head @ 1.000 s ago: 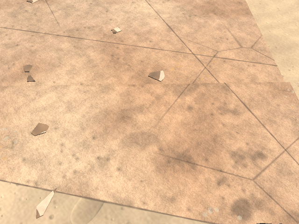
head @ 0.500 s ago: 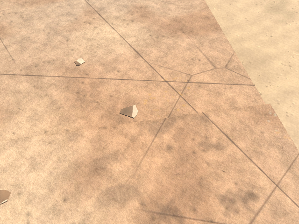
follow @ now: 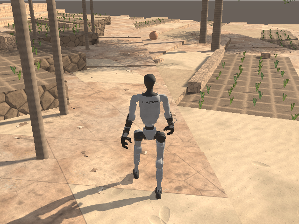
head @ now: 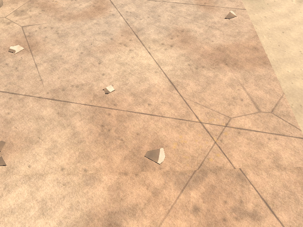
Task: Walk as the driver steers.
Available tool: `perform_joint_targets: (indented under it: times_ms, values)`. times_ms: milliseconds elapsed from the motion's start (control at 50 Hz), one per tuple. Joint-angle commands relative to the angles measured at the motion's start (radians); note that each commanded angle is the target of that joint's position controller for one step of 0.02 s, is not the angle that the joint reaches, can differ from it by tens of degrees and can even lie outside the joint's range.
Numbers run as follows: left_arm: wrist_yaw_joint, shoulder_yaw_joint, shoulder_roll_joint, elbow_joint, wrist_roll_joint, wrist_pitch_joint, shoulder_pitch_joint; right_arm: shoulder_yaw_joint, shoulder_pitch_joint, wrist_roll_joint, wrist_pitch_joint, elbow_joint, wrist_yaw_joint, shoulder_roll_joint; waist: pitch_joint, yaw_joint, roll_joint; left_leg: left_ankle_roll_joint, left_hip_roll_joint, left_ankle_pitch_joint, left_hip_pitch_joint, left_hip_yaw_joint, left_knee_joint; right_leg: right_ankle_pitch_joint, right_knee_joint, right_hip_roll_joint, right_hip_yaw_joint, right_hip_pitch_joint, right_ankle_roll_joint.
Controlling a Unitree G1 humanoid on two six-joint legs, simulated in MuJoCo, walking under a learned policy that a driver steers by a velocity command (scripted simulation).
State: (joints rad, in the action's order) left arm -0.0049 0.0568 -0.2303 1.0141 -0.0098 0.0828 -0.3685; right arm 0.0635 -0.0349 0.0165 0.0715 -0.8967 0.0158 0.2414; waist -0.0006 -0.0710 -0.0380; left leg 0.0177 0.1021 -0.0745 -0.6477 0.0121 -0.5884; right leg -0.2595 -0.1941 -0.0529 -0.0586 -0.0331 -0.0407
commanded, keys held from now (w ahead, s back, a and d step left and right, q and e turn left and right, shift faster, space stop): w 0.58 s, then w+q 0.42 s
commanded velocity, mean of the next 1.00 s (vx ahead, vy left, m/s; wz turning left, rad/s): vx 0.50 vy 0.00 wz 0.13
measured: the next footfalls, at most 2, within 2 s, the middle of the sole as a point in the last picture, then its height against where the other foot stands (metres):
left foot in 0.12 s outside the picture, level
right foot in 0.66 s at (194, 212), level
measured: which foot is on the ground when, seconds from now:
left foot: up 0.00-0.10, down 0.12-0.66, up 0.68-1.00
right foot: down 0.00-0.12, up 0.14-0.64, down 0.66-1.00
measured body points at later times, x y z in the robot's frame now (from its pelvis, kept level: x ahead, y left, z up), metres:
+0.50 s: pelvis +0.28 +0.05 +0.00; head +0.30 +0.05 +0.45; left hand +0.46 +0.30 -0.11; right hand +0.26 -0.22 -0.13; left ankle +0.21 +0.14 -0.74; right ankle +0.47 -0.13 -0.68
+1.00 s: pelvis +0.56 -0.02 +0.00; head +0.57 -0.01 +0.45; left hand +0.54 +0.25 -0.14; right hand +0.73 -0.26 -0.12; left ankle +0.68 +0.18 -0.68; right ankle +0.53 -0.11 -0.74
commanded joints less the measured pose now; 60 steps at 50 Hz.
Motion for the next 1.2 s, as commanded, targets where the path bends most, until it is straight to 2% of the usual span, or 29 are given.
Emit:
perform_joint_targets:
  times_ms: [20,60,100,120,140,160,180,200,220,240,280,340,460,560,620,640,660,680,700,720,740,760,780,820,900,1000,1060,1120,1200]
  values:
    - [-0.009,0.038,-0.169,-0.008,-0.007,-0.007,-0.049,0.003,0.136,0.005,0.022,0.096,0.019,0.063,-0.096,0.003,0.099,0.023,-0.013,0.056,-0.042,-0.005,0.058,0.322,0.011,0.315,0.123,-0.024,-0.145]
    - [-0.012,0.045,-0.184,-0.009,-0.009,-0.016,-0.027,0.013,0.083,0.007,0.028,0.090,0.025,0.093,-0.061,0.043,0.121,0.051,-0.042,0.131,0.059,-0.027,0.080,0.481,-0.059,0.326,0.120,-0.054,-0.125]
    - [-0.012,0.038,-0.168,-0.021,-0.009,-0.026,0.013,0.052,-0.161,0.000,0.030,0.017,0.018,0.163,0.086,0.167,0.116,0.098,-0.103,0.128,0.411,-0.076,0.099,0.739,-0.337,0.253,0.060,0.008,-0.082]
    - [-0.013,0.022,-0.136,-0.044,0.007,-0.027,0.001,0.074,-0.348,-0.014,0.029,-0.023,0.009,0.238,0.236,0.221,0.011,0.161,0.068,0.109,0.730,0.120,0.068,0.489,-0.651,0.191,0.014,0.219,-0.045]
    - [0.000,-0.018,0.005,-0.048,0.011,-0.003,-0.124,0.085,-0.412,-0.012,0.024,-0.048,0.012,0.306,0.364,0.152,-0.260,0.332,0.292,0.287,1.057,0.609,0.192,-0.198,-1.004,-0.008,0.037,0.618,0.021]
    - [0.006,0.002,-0.090,-0.040,-0.012,0.023,-0.063,0.056,-0.404,-0.003,0.024,-0.043,0.013,0.210,0.363,0.186,-0.180,0.312,0.280,0.403,1.050,0.702,0.278,-0.319,-1.133,0.023,0.179,0.734,0.006]
    - [0.009,0.018,-0.147,-0.072,-0.036,0.039,0.037,0.043,-0.313,-0.002,0.028,-0.026,0.009,0.167,0.215,0.176,-0.137,0.262,0.247,0.371,0.928,0.551,0.287,-0.249,-1.157,0.076,0.165,0.809,-0.012]
    - [0.002,0.018,-0.149,-0.085,-0.036,0.044,0.097,0.033,-0.232,-0.009,0.030,-0.005,0.007,0.140,0.138,0.148,-0.048,0.233,0.211,0.283,0.780,0.428,0.308,-0.153,-1.114,0.132,0.137,0.781,-0.017]
    - [-0.006,0.026,-0.144,-0.088,-0.022,0.039,0.125,0.024,-0.178,-0.020,0.032,0.002,0.010,0.110,0.075,0.120,-0.016,0.219,0.176,0.197,0.644,0.341,0.337,-0.091,-1.046,0.164,0.126,0.737,-0.015]
    - [-0.008,0.031,-0.130,-0.084,-0.016,0.026,0.104,0.015,-0.158,-0.030,0.036,0.000,0.012,0.084,0.060,0.084,-0.036,0.207,0.148,0.154,0.564,0.282,0.365,-0.051,-1.004,0.190,0.134,0.670,-0.016]
    - [-0.009,0.029,-0.085,-0.077,-0.013,0.002,0.075,0.015,-0.177,-0.026,0.038,-0.014,0.012,0.086,0.042,0.060,-0.043,0.216,0.133,0.132,0.497,0.229,0.416,-0.030,-0.935,0.204,0.126,0.624,-0.010]
    - [-0.012,0.031,-0.085,-0.109,-0.001,-0.012,0.164,0.026,-0.224,-0.022,0.039,-0.033,-0.006,0.135,-0.010,0.066,-0.015,0.228,0.136,0.098,0.483,0.179,0.466,0.085,-0.794,0.215,0.117,0.706,0.019]
    - [0.008,0.019,-0.060,-0.161,-0.002,-0.004,0.357,0.023,-0.309,-0.010,0.028,-0.062,-0.024,0.141,-0.055,0.118,-0.020,0.178,0.084,0.071,0.517,0.054,0.481,0.361,-0.472,0.169,0.070,0.692,0.034]
    - [0.035,0.008,-0.068,-0.209,-0.012,0.005,0.475,0.031,-0.388,-0.001,0.006,-0.107,-0.027,0.153,-0.096,0.150,-0.023,0.172,0.143,0.053,0.665,0.054,0.419,0.302,-0.350,0.144,0.063,0.715,0.011]
    - [0.046,0.024,-0.113,-0.215,-0.013,0.019,0.431,0.041,-0.369,0.005,-0.008,-0.109,-0.031,0.174,-0.065,0.098,-0.044,0.146,0.167,-0.133,0.714,0.079,0.322,0.198,-0.297,0.109,0.050,0.594,-0.024]
    - [0.043,0.039,-0.140,-0.190,-0.010,0.023,0.331,0.041,-0.341,0.007,-0.012,-0.101,-0.031,0.177,-0.009,0.039,-0.052,0.130,0.140,-0.283,0.698,0.063,0.219,0.198,-0.272,0.077,0.023,0.447,-0.042]
    - [0.034,0.066,-0.198,-0.135,-0.002,0.026,0.146,0.030,-0.327,0.002,-0.014,-0.089,-0.030,0.149,0.111,-0.036,-0.033,0.101,0.081,-0.301,0.600,0.030,0.019,0.231,-0.303,0.093,0.040,0.176,-0.074]
    - [0.022,0.087,-0.276,-0.106,0.016,0.026,-0.025,0.011,-0.357,-0.014,-0.013,-0.060,-0.031,0.097,0.276,-0.068,0.101,0.054,-0.015,0.013,0.335,-0.027,-0.326,0.183,-0.314,0.311,0.298,-0.164,-0.147]
    - [0.029,0.085,-0.297,-0.091,0.011,0.021,-0.055,-0.018,-0.464,-0.003,0.008,-0.067,-0.026,-0.010,0.403,-0.018,0.356,0.016,-0.159,0.654,0.036,0.026,-0.604,0.007,-0.167,0.485,0.717,-0.386,-0.261]
    - [0.027,0.058,-0.198,-0.099,0.002,0.021,-0.028,0.012,-0.396,0.021,0.022,-0.071,-0.023,0.107,0.326,-0.043,0.248,0.025,-0.102,0.652,-0.056,0.129,-0.715,-0.089,-0.127,0.450,0.690,-0.322,-0.217]
    - [0.022,0.045,-0.159,-0.112,0.001,0.023,0.051,0.023,-0.313,0.036,0.029,-0.045,-0.024,0.143,0.187,-0.031,0.201,0.038,-0.055,0.562,-0.103,0.104,-0.721,-0.047,-0.108,0.424,0.530,-0.185,-0.169]
    - [0.022,0.038,-0.138,-0.124,0.010,0.027,0.125,0.026,-0.272,0.033,0.028,-0.040,-0.032,0.133,0.122,0.000,0.126,0.040,-0.009,0.470,-0.063,0.088,-0.685,0.020,-0.076,0.392,0.429,-0.045,-0.145]
    - [0.024,0.031,-0.108,-0.125,0.018,0.030,0.170,0.033,-0.262,0.023,0.019,-0.041,-0.037,0.120,0.068,0.027,0.119,0.040,0.019,0.414,-0.018,0.091,-0.638,0.092,-0.041,0.362,0.338,0.066,-0.132]
    - [0.026,0.026,-0.079,-0.114,0.029,0.035,0.198,0.035,-0.304,0.025,-0.010,-0.049,-0.033,0.070,0.042,0.071,0.142,0.044,0.048,0.360,0.067,0.096,-0.590,0.141,0.014,0.330,0.224,0.168,-0.124]
    - [0.004,0.042,-0.128,-0.091,0.027,0.044,0.184,0.042,-0.228,0.014,-0.038,-0.006,-0.034,0.062,-0.025,0.084,0.101,0.032,0.058,0.220,-0.013,0.108,-0.443,0.228,0.079,0.324,0.085,0.193,-0.132]
    - [-0.018,0.052,-0.162,-0.081,0.028,0.036,0.147,0.034,-0.100,0.000,-0.024,0.043,0.001,0.049,-0.042,0.053,0.070,0.022,0.037,-0.019,0.003,0.036,-0.209,0.330,0.085,0.301,-0.071,0.144,-0.115]
    - [-0.024,0.052,-0.150,-0.063,0.016,0.026,0.095,0.035,-0.033,0.011,-0.020,0.072,0.020,0.058,-0.079,0.029,0.056,0.038,0.035,-0.065,-0.082,0.038,-0.112,0.343,0.036,0.314,-0.115,0.016,-0.106]
    - [-0.024,0.063,-0.175,-0.054,0.007,0.006,0.051,0.026,0.064,0.009,-0.018,0.126,0.041,0.049,-0.114,0.000,0.062,0.054,0.018,0.009,-0.109,-0.015,-0.052,0.395,-0.019,0.352,-0.141,-0.064,-0.099]
    - [-0.031,0.084,-0.236,-0.065,-0.019,-0.022,0.064,0.042,0.040,0.012,-0.028,0.155,0.058,0.087,-0.069,0.051,0.098,0.094,-0.072,0.135,0.074,-0.109,0.040,0.792,-0.192,0.355,-0.188,-0.129,-0.050]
